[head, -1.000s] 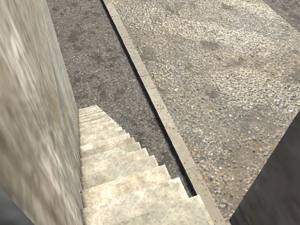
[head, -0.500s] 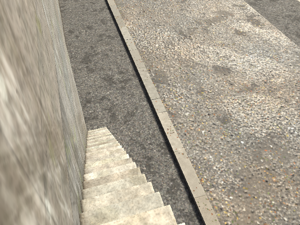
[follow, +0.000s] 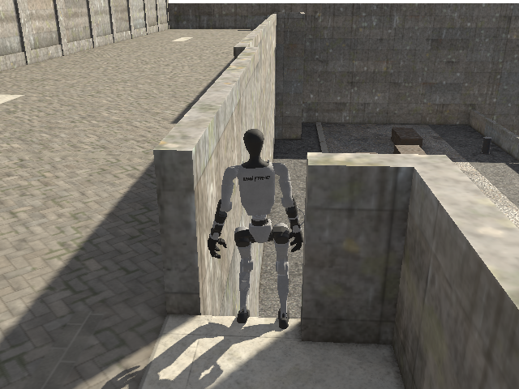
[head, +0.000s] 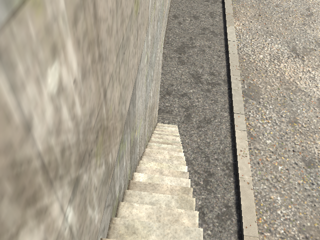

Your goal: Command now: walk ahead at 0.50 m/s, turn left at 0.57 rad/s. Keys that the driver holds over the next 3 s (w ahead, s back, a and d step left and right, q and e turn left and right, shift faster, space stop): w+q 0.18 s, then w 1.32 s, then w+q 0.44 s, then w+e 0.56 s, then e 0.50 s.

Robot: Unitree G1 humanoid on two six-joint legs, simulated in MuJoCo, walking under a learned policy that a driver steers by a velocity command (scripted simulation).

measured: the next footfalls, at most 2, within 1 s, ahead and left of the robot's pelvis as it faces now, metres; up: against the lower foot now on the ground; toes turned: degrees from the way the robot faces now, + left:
left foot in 0.08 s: +0.07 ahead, +0.07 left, -0.03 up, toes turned +0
right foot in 0.48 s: +0.36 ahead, -0.14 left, -0.43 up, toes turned +7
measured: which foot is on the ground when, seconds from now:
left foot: up 0.00-0.06, down 0.08-0.32, up 0.34-0.52, down 0.54-0.68, up 0.70-1.00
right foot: down 0.00-0.14, up 0.16-0.46, down 0.48-0.58, up 0.60-0.68, down 0.70-1.00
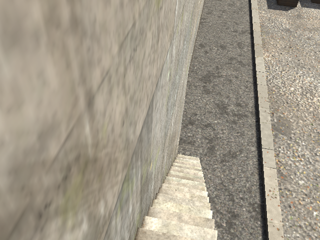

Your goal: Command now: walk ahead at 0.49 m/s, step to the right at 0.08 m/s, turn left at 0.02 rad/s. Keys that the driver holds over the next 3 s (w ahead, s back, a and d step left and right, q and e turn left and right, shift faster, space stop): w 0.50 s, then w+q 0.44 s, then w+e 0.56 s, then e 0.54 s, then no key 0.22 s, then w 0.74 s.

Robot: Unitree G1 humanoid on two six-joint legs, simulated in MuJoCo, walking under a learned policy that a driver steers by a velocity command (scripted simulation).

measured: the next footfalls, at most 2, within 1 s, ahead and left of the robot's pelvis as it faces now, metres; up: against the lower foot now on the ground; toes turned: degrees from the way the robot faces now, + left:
left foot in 0.04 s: +0.11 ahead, +0.11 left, -0.21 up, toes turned -3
right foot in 0.52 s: +0.28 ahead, -0.27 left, -0.43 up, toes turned +3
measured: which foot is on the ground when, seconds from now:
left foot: up 0.00-0.02, down 0.04-0.50, up 0.52-1.00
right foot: down 0.00-0.04, up 0.06-0.50, down 0.52-1.00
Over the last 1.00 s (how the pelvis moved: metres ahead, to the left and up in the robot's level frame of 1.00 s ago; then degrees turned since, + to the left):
0.48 0.01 -0.48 5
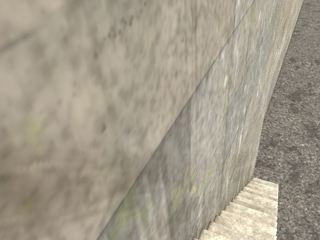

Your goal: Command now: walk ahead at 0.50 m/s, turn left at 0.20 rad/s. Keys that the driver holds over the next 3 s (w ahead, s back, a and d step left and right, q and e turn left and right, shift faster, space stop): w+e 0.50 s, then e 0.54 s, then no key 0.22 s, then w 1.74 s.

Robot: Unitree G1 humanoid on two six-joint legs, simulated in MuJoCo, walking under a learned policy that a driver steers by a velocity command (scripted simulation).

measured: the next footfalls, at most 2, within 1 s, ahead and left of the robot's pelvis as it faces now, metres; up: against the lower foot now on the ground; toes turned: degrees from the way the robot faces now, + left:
left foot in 0.26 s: +0.23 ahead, +0.16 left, -0.21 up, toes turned -1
right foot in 0.66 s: +0.35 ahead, -0.18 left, -0.43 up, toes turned -10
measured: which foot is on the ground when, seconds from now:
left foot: up 0.00-0.24, down 0.26-0.66, up 0.68-1.00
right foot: down 0.00-0.24, up 0.26-0.64, down 0.66-1.00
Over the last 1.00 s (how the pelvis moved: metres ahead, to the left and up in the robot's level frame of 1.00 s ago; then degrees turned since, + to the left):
0.36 -0.18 -0.32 15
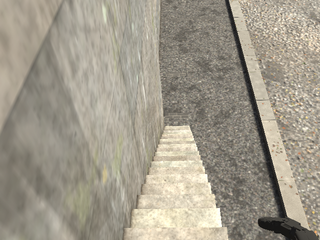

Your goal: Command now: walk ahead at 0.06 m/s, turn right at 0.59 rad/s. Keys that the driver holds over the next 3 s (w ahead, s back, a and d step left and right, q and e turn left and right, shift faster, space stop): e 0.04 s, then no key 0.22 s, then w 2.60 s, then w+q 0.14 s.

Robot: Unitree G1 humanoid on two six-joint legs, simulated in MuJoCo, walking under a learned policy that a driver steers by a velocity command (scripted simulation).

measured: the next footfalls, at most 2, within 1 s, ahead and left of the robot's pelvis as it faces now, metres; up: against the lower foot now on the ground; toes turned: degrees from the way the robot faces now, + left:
left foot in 0.32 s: +0.27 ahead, +0.23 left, -0.21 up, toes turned -14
right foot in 0.46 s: +0.05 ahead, -0.04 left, +0.03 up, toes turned -6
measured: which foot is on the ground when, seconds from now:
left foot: up 0.00-0.30, down 0.32-1.00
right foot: down 0.00-0.28, up 0.30-0.44, down 0.46-1.00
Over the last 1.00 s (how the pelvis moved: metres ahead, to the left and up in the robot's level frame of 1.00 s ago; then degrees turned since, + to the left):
0.38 -0.06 -0.45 -27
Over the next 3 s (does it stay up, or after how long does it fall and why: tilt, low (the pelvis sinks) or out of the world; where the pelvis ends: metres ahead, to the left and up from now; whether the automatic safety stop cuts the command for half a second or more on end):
stays up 0.56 0.00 -0.43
